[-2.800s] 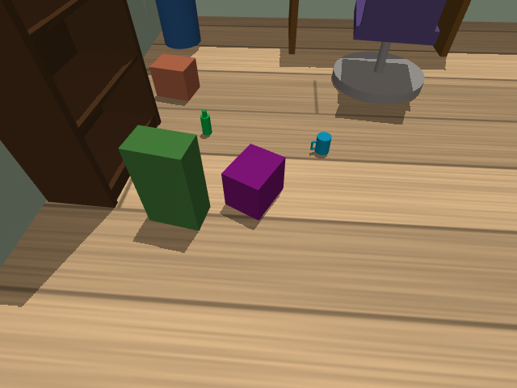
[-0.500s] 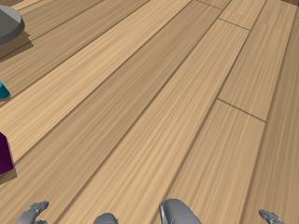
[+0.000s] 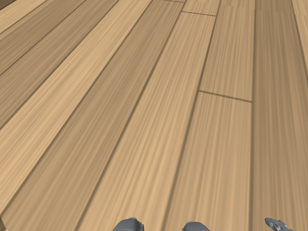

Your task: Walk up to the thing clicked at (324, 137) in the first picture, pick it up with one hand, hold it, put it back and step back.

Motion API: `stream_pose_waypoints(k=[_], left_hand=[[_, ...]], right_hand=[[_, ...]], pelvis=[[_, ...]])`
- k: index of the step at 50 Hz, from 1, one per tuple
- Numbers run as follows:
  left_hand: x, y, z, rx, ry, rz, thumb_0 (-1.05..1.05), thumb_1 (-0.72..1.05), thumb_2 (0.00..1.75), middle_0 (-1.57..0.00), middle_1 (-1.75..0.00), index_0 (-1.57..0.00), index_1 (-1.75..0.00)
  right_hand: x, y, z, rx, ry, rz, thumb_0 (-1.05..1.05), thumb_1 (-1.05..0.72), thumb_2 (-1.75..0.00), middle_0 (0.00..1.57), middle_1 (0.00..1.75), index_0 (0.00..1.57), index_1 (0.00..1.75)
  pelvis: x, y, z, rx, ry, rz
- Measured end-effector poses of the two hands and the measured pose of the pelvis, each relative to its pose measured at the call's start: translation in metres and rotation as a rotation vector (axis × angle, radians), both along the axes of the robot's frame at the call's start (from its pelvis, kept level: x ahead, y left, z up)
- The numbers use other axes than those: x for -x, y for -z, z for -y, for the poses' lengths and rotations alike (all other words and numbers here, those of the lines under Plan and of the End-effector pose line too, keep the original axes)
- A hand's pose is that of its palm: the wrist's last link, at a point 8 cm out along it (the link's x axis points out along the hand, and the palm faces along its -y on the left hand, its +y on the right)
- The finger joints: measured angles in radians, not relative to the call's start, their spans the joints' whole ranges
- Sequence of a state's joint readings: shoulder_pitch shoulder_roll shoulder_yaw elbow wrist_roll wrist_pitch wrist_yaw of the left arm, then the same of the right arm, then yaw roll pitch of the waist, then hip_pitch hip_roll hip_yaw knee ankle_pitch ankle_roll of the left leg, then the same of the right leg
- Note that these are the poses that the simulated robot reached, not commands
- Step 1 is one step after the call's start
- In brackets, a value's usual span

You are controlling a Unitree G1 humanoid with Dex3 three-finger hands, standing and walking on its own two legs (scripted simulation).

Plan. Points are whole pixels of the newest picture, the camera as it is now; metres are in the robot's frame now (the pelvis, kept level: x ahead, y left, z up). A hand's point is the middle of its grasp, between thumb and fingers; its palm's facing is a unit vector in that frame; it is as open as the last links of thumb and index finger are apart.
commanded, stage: walk up
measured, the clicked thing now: out of the picture +0.70 +1.31 -0.68
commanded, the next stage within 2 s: stand in 1.44 s
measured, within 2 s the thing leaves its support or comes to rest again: neither
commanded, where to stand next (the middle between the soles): +0.05 -0.02 m, yaw -11 degrees
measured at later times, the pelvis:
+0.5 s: pelvis -0.02 -0.02 +0.01, yaw -10 degrees
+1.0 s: pelvis -0.01 +0.01 +0.03, yaw -13 degrees
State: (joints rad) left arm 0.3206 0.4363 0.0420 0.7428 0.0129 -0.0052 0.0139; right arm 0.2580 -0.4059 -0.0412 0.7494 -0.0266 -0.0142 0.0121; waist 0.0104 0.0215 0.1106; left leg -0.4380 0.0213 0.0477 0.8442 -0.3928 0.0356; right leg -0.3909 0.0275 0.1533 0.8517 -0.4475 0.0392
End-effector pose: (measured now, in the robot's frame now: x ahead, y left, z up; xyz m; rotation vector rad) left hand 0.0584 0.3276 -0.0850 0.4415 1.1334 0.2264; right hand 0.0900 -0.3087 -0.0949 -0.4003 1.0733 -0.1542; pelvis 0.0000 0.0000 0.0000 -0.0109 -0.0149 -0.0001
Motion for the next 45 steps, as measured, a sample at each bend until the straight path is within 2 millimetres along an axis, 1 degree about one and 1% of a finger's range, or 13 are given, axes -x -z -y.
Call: stream_pose_waypoints(k=[3, 6, 9, 12, 15, 18, 21, 26, 31, 34, 38, 42, 45], left_hand=[[-0.018, 0.006, -0.001, 0.007, 0.015, 0.009, 0.01, 0.9, 0.9, -0.21, -0.3, -0.21, -0.3], [-0.034, 0.001, 0.005, 0.023, 0.068, 0.012, 0.01, 0.91, 0.9, -0.21, -0.3, -0.21, -0.3], [-0.048, -0.004, 0.011, 0.038, 0.098, 0.027, 0.01, 0.91, 0.9, -0.21, -0.3, -0.21, -0.3], [-0.058, -0.009, 0.018, 0.043, 0.13, 0.041, 0.01, 0.91, 0.9, -0.21, -0.3, -0.21, -0.3], [-0.064, -0.01, 0.027, 0.031, 0.164, 0.046, 0.01, 0.91, 0.9, -0.21, -0.3, -0.21, -0.3], [-0.065, -0.008, 0.037, 0.008, 0.178, 0.055, 0.01, 0.91, 0.9, -0.21, -0.3, -0.21, -0.3], [-0.061, -0.008, 0.047, 0.002, 0.191, 0.06, 0.01, 0.91, 0.9, -0.21, -0.3, -0.21, -0.3], [-0.055, -0.011, 0.058, 0.015, 0.203, 0.049, 0.01, 0.9, 0.9, -0.21, -0.3, -0.21, -0.3], [-0.058, -0.006, 0.056, 0.042, 0.209, 0.048, 0.01, 0.9, 0.9, -0.21, -0.3, -0.21, -0.3], [-0.06, -0.003, 0.054, 0.065, 0.199, 0.036, 0.01, 0.9, 0.9, -0.21, -0.3, -0.21, -0.3], [-0.063, -0.001, 0.052, 0.093, 0.2, 0.026, 0.01, 0.9, 0.9, -0.21, -0.3, -0.21, -0.3], [-0.065, 0.0, 0.048, 0.106, 0.192, 0.008, 0.01, 0.9, 0.9, -0.21, -0.3, -0.21, -0.3], [-0.068, -0.001, 0.046, 0.111, 0.189, -0.01, 0.01, 0.91, 0.9, -0.21, -0.3, -0.21, -0.3]], right_hand=[[0.011, -0.004, -0.01, -0.006, 0.021, -0.004, 0.01, -0.9, -0.9, 0.21, 0.3, 0.21, 0.3], [0.026, -0.015, -0.011, -0.008, 0.076, -0.008, 0.01, -0.9, -0.9, 0.21, 0.31, 0.21, 0.3], [0.042, -0.025, -0.005, 0.004, 0.111, -0.018, 0.01, -0.9, -0.9, 0.21, 0.31, 0.21, 0.3], [0.056, -0.028, 0.007, 0.02, 0.132, -0.036, 0.01, -0.9, -0.9, 0.21, 0.31, 0.21, 0.3], [0.069, -0.023, 0.023, 0.027, 0.159, -0.04, 0.01, -0.9, -0.9, 0.21, 0.31, 0.21, 0.3], [0.079, -0.01, 0.039, 0.025, 0.195, -0.041, 0.01, -0.9, -0.9, 0.21, 0.31, 0.21, 0.3], [0.085, 0.0, 0.043, 0.008, 0.229, -0.051, 0.01, -0.9, -0.9, 0.21, 0.3, 0.2, 0.3], [0.09, 0.006, 0.036, -0.033, 0.247, -0.048, 0.01, -0.9, -0.9, 0.21, 0.3, 0.2, 0.3], [0.104, 0.009, 0.022, -0.038, 0.253, -0.074, 0.01, -0.9, -0.9, 0.21, 0.3, 0.2, 0.3], [0.117, 0.004, 0.01, -0.041, 0.266, -0.092, 0.01, -0.9, -0.9, 0.21, 0.3, 0.2, 0.3], [0.131, -0.002, -0.001, -0.045, 0.285, -0.119, 0.01, -0.9, -0.9, 0.21, 0.3, 0.21, 0.3], [0.133, -0.007, -0.005, -0.042, 0.3, -0.125, 0.01, -0.9, -0.9, 0.21, 0.3, 0.21, 0.3], [0.13, -0.01, -0.007, -0.04, 0.308, -0.125, 0.01, -0.9, -0.9, 0.21, 0.3, 0.21, 0.3]], pelvis=[[0.003, -0.002, -0.006, -0.004, 0.03, 0.015], [0.003, -0.012, -0.007, 0.015, 0.054, 0.026], [0.004, -0.02, -0.004, 0.014, 0.07, 0.021], [0.005, -0.022, -0.001, 0.01, 0.091, 0.02], [0.008, -0.017, 0.006, 0.005, 0.114, 0.023], [0.011, -0.008, 0.015, 0.022, 0.134, 0.033], [0.014, -0.006, 0.021, 0.016, 0.145, 0.041], [0.02, -0.011, 0.02, -0.005, 0.171, 0.037], [0.026, -0.011, 0.01, -0.014, 0.183, 0.025], [0.028, -0.015, 0.005, -0.044, 0.199, 0.035], [0.025, -0.02, 0.0, -0.016, 0.212, 0.035], [0.02, -0.024, -0.003, -0.015, 0.216, 0.033], [0.016, -0.028, -0.007, -0.014, 0.225, 0.03]])
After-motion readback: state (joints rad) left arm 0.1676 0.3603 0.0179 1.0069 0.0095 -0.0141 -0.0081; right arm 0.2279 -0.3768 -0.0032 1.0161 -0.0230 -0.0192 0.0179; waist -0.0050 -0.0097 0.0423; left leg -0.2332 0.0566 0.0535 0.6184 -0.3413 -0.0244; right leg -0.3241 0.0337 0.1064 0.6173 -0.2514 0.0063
